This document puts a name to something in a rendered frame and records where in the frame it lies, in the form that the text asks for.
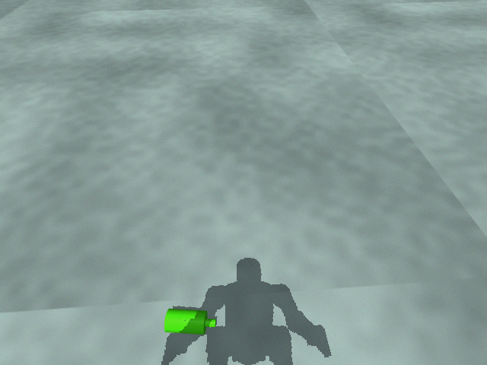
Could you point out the bottle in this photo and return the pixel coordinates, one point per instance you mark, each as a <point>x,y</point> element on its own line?
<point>187,321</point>

